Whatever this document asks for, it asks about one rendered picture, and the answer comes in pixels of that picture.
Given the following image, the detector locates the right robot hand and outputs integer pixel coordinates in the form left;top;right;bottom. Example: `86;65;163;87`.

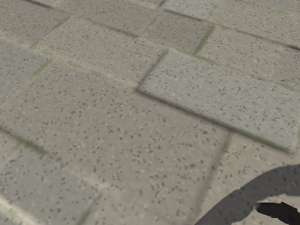
255;202;300;225

